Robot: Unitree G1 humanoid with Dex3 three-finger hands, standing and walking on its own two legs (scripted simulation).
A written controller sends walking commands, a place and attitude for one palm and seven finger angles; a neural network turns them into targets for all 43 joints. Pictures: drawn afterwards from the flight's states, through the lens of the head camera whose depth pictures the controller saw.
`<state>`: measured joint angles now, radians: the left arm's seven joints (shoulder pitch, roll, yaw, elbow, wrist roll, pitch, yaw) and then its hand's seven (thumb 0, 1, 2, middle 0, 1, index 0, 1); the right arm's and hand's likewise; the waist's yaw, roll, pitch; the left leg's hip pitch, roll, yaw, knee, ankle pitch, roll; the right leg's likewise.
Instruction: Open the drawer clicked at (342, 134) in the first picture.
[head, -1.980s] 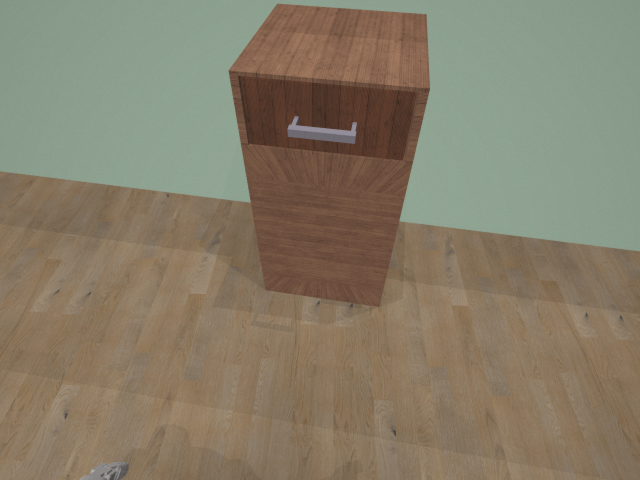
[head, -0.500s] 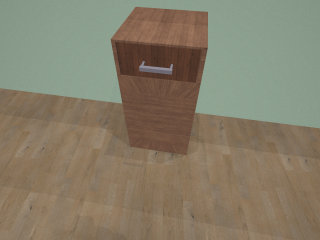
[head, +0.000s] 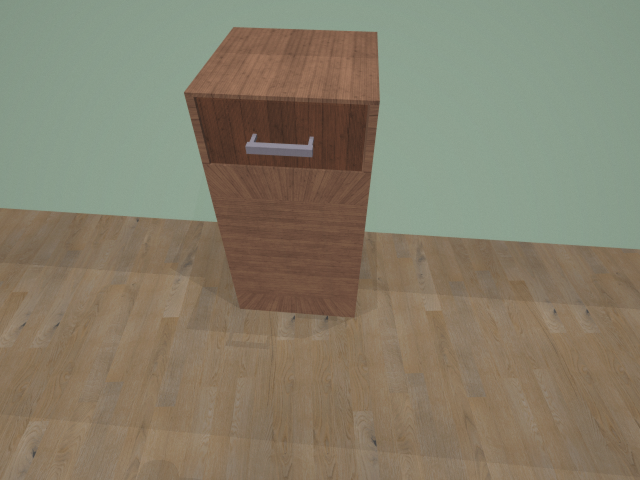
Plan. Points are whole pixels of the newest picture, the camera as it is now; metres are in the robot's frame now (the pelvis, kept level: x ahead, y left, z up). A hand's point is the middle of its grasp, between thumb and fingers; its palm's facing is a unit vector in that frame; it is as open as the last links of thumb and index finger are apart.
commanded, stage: take the last steps up to it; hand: left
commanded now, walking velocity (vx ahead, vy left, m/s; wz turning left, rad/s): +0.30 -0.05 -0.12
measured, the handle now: (281, 144) +0.82 +0.14 -0.01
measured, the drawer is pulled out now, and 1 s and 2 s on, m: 0.00 0.00 0.00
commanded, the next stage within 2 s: come to a stop and stand still in 0.66 s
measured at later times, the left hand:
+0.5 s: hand out of the picture +0.09 +0.20 -0.18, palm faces +0.01 -0.99 -0.13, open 7.4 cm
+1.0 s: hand (256, 340) +0.39 +0.14 -0.16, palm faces -0.02 -0.98 -0.20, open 7.2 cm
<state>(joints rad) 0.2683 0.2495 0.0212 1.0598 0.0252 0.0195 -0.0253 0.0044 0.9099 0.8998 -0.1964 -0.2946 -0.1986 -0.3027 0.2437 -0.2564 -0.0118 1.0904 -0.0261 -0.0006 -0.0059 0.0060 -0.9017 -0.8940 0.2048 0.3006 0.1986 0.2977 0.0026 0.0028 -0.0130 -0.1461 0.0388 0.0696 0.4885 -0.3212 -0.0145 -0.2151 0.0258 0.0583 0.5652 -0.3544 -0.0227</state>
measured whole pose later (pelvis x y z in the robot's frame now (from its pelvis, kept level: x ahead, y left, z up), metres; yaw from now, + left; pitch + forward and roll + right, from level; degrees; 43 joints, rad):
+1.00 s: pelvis +0.29 -0.02 +0.00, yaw -3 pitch +0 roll +0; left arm 0.13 0.13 0.05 0.99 0.02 0.00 0.03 -0.01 0.94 0.90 -0.20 -0.29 -0.20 -0.30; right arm 0.28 -0.15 -0.05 1.09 -0.01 0.03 -0.04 0.01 -0.91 -0.89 0.20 0.30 0.19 0.30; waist -0.02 0.03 0.08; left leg -0.38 0.04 0.06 0.89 -0.49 -0.03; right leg -0.30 -0.04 -0.15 0.52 -0.21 -0.04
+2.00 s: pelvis +0.24 -0.04 +0.00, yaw -4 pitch -2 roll -1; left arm 0.33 0.07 0.01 1.14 0.00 0.01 0.03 0.01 0.92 0.90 -0.20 -0.29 -0.20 -0.30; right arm 0.41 -0.10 -0.01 1.20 -0.02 0.03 -0.04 0.01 -0.91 -0.89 0.20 0.30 0.19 0.30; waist -0.03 0.01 0.01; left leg -0.28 0.09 0.04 0.47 -0.15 -0.04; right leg -0.12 0.04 -0.07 0.45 -0.31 -0.04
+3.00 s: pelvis +0.29 -0.03 +0.00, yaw -5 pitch +0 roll -1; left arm 0.33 0.12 -0.01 1.07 0.02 -0.04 0.05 0.00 0.91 0.90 -0.20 -0.29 -0.20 -0.30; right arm 0.26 -0.18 -0.01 1.05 -0.02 -0.01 -0.03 0.01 -0.92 -0.89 0.20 0.30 0.20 0.30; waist -0.02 0.02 0.04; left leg -0.29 0.05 0.04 0.59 -0.29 -0.01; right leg -0.10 0.01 -0.04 0.50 -0.39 -0.01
